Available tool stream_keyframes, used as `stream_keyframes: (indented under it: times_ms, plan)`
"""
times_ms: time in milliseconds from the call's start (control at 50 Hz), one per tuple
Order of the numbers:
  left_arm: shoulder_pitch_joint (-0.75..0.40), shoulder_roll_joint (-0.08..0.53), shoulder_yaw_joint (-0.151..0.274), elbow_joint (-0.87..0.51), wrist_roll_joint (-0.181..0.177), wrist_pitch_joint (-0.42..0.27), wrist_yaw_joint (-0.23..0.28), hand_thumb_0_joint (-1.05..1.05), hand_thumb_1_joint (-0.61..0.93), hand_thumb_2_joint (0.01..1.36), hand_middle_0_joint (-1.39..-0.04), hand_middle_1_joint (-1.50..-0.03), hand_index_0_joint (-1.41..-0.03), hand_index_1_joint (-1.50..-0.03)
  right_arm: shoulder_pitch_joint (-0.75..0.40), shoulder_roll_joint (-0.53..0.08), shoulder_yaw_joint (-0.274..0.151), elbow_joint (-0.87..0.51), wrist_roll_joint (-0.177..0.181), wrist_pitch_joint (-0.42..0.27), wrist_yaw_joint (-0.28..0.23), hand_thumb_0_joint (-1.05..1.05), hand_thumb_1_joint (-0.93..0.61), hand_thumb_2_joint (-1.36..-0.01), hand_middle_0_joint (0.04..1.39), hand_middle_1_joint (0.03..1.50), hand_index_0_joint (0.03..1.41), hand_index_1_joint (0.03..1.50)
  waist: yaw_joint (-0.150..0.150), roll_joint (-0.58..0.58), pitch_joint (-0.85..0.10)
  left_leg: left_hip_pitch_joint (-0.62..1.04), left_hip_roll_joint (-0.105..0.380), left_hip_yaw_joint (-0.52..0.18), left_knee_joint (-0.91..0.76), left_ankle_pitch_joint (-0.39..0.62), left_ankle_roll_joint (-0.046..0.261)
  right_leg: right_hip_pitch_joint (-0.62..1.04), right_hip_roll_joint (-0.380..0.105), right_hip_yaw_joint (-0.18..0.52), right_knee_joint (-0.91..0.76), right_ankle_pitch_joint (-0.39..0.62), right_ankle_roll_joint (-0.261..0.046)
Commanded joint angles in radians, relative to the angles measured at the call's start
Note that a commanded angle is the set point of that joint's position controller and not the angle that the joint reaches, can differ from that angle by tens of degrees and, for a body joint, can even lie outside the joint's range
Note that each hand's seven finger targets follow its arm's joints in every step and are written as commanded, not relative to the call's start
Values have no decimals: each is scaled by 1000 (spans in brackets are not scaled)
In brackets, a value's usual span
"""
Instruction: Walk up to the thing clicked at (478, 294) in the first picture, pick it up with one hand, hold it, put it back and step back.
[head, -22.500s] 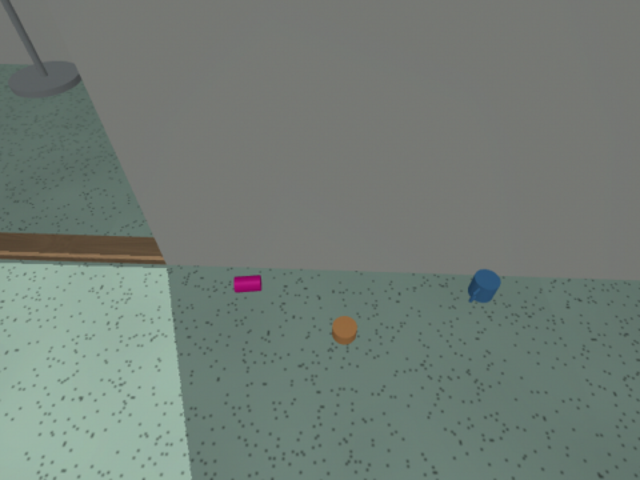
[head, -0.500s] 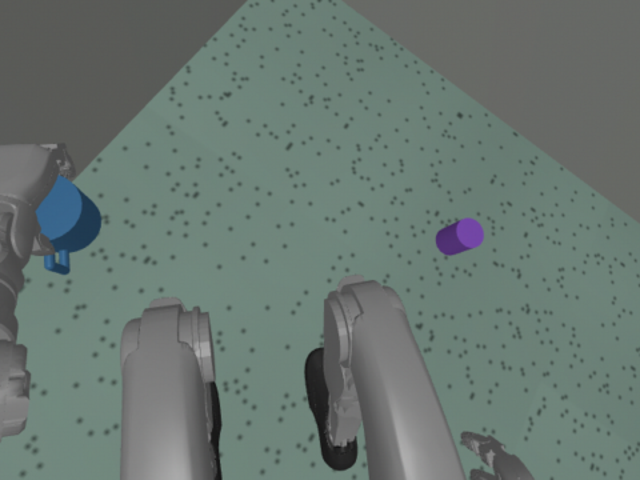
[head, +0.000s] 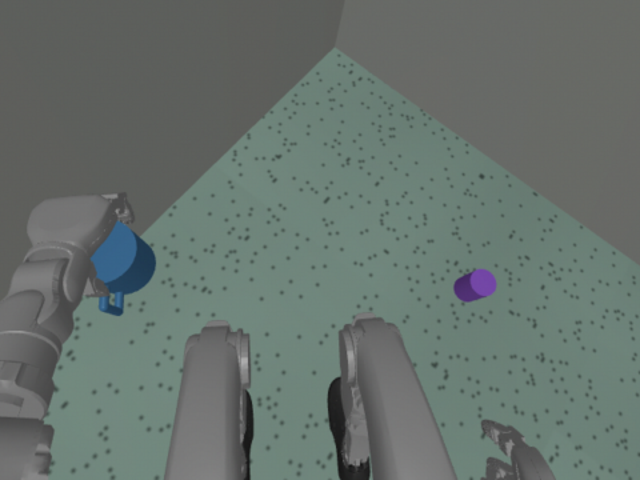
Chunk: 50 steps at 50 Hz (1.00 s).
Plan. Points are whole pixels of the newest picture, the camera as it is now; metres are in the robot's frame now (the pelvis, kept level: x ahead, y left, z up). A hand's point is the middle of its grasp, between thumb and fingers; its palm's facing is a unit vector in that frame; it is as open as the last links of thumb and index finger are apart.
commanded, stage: lift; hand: left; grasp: from above
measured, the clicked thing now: (113, 270) +0.39 +0.27 -0.19
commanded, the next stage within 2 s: hold in 1.04 s
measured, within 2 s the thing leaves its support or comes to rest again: neither
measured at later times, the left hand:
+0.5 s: hand (0, 238) +0.35 +0.26 +0.08, palm faces -0.48 -0.10 -0.87, open 11.5 cm
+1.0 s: hand out of the picture +0.37 +0.23 +0.18, palm faces -0.44 -0.11 -0.89, open 11.5 cm
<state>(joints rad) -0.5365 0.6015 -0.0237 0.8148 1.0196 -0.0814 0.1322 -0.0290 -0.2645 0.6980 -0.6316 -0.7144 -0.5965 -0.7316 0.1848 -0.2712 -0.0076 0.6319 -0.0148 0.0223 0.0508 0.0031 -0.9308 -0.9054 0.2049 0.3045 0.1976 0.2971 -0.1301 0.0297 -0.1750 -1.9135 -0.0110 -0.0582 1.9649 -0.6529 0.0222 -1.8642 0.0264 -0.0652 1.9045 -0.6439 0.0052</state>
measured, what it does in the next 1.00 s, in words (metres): rises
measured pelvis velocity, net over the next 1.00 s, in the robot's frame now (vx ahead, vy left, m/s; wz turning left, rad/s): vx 0.06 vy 0.00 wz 0.04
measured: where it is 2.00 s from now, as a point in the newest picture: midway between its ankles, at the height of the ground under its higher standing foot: (293, 457)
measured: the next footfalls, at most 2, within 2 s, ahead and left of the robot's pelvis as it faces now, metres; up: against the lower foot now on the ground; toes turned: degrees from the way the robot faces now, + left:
none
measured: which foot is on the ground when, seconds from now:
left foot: down 0.00-1.00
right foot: down 0.00-1.00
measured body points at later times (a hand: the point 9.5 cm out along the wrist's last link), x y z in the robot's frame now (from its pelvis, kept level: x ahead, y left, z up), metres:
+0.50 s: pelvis +0.03 +0.00 +0.18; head +0.12 +0.02 +0.62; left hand +0.38 +0.26 +0.13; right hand +0.13 -0.26 +0.06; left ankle +0.08 +0.11 -0.44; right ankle +0.09 -0.12 -0.44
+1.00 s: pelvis +0.06 +0.00 +0.26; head +0.12 +0.00 +0.71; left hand +0.39 +0.24 +0.23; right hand +0.15 -0.26 +0.14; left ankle +0.08 +0.11 -0.44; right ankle +0.09 -0.12 -0.44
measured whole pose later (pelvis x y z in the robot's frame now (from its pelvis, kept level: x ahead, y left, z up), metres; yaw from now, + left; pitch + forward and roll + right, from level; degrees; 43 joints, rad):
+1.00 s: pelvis +0.06 +0.00 +0.26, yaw +2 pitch +11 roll -1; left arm -0.32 0.38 -0.18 0.84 0.98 0.05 0.16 -0.03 -0.25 0.74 -0.57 -0.76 -0.54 -0.77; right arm 0.27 -0.24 -0.03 0.72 0.03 0.01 -0.04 0.01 -0.91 -0.90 0.21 0.30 0.20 0.30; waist -0.07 0.03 -0.09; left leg -0.68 0.00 0.00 0.88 -0.40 0.01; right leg -0.66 0.03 0.02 0.85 -0.38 0.00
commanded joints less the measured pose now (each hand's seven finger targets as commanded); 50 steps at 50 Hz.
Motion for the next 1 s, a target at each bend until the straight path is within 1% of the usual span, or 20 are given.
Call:
stream_keyframes:
  times_ms: [0,60,120,160,180,220,240,340,360,400,420,520,560,620,700,740,860,880,920,980]
  plan:
    - [-322,286,99,-305,-27,25,66,0,607,1226,-1028,-970,-1005,-996,150,-194,-81,-59,16,-18,-32,0,-919,-907,200,300,199,300,9,224,-680,689,8,-15,-380,151,2,381,15,-1,-316,176,-36]
    - [-271,278,98,-334,-38,51,65,0,610,1255,-1035,-977,-1007,-1007,136,-184,-78,-62,25,-16,-48,0,-915,-906,200,300,200,300,20,193,-675,747,5,1,-434,160,6,475,18,10,-392,180,-32]
    - [-227,217,55,-333,-44,76,53,0,599,1248,-1017,-1001,-995,-1025,123,-166,-69,-54,32,-15,-62,0,-916,-905,200,300,200,300,16,178,-620,804,3,12,-496,189,6,549,21,17,-467,198,-31]
    - [-194,215,62,-318,-49,92,48,0,596,1238,-1015,-984,-991,-1011,116,-165,-69,-49,40,-13,-71,0,-913,-905,200,300,200,300,19,154,-582,836,3,13,-546,190,7,602,19,24,-520,201,-29]
    - [-162,173,38,-305,-52,98,41,0,594,1241,-1022,-975,-995,-1006,113,-158,-64,-46,42,-14,-75,0,-913,-905,200,300,200,300,19,157,-550,858,4,9,-583,194,5,622,20,22,-544,202,-28]
    - [-151,164,34,-298,-48,107,34,0,602,1273,-1026,-992,-995,-1025,108,-157,-64,-43,48,-14,-84,0,-911,-905,200,300,200,300,26,147,-537,915,5,5,-633,214,2,677,22,26,-588,214,-30]
    - [-133,158,21,-302,-43,109,32,0,598,1253,-1014,-995,-988,-1024,105,-149,-62,-40,51,-15,-89,0,-912,-905,200,300,200,300,33,138,-518,938,5,12,-656,225,2,714,26,28,-616,223,-30]
    - [-137,96,-16,-218,-37,101,28,0,607,1212,-1019,-969,-994,-997,107,-137,-56,-10,57,-32,-107,0,-910,-905,200,300,200,300,17,99,-354,988,8,11,-785,210,-3,796,28,35,-738,215,-30]
    - [-127,110,-1,-202,-34,96,30,0,599,1198,-1005,-971,-984,-995,105,-135,-58,-8,58,-36,-109,0,-911,-906,200,300,200,300,29,92,-351,1009,9,9,-806,217,-4,825,28,37,-758,222,-30]
    - [-105,98,-7,-183,-25,85,35,0,581,1171,-986,-966,-967,-987,105,-129,-58,-9,59,-44,-112,0,-912,-907,200,300,200,300,40,68,-341,1035,4,21,-839,226,0,885,29,46,-807,231,-30]
    - [-95,69,-30,-186,-25,78,36,0,582,1158,-975,-983,-962,-999,108,-125,-58,-10,58,-49,-111,0,-913,-907,200,300,200,300,38,76,-337,1052,1,24,-855,237,0,908,30,49,-825,240,-31]
    - [-127,62,-33,-207,-14,59,65,0,551,1170,-964,-977,-944,-1000,115,-133,-64,1,51,-69,-112,0,-911,-907,200,300,199,300,42,97,-323,1182,9,21,-956,257,-8,977,31,48,-907,260,-33]
    - [-147,28,-65,-230,-8,62,80,0,532,1178,-942,-994,-923,-1015,118,-128,-60,7,46,-74,-111,0,-910,-906,200,300,199,300,40,106,-322,1237,14,18,-990,293,-13,1000,33,44,-934,290,-35]
    - [-149,59,-37,-241,-10,76,107,0,518,1185,-930,-991,-910,-1013,124,-138,-67,7,44,-74,-111,0,-908,-905,200,300,199,300,58,102,-340,1311,13,20,-1035,353,-18,1068,30,44,-977,333,-36]
    - [-136,57,-43,-232,-10,102,120,0,532,1204,-965,-951,-936,-984,125,-140,-65,17,44,-64,-110,0,-906,-904,200,300,200,300,54,87,-303,1387,14,27,-1089,421,-21,1132,29,45,-1037,394,-33]
    - [-144,52,-46,-214,-12,113,117,0,520,1228,-964,-951,-929,-989,129,-139,-66,20,43,-61,-109,0,-906,-904,200,300,200,300,53,77,-289,1405,12,29,-1106,451,-21,1163,27,52,-1064,422,-31]
    - [-79,-14,-84,-154,-37,136,83,0,494,1145,-922,-942,-902,-964,123,-129,-69,9,47,-53,-105,0,-907,-903,200,300,200,300,65,28,-252,1437,-2,43,-1165,512,-14,1300,19,74,-1152,493,-22]
    - [-83,8,-71,-151,-38,135,79,0,504,1157,-940,-928,-914,-956,119,-133,-73,5,49,-50,-105,0,-905,-903,200,300,200,300,73,23,-247,1452,-2,47,-1177,521,-12,1319,17,73,-1169,503,-20]
    - [-76,-19,-91,-157,-42,130,65,0,533,1165,-970,-915,-941,-947,115,-126,-73,-3,49,-46,-102,0,-906,-903,200,300,200,300,70,15,-223,1456,-4,50,-1198,519,-10,1342,16,77,-1194,508,-18]
    - [-69,-9,-85,-162,-39,121,54,0,558,1162,-986,-925,-961,-954,106,-126,-72,-10,51,-43,-100,0,-906,-902,200,300,200,300,72,29,-203,1476,-6,51,-1226,516,-12,1357,16,79,-1221,496,-19]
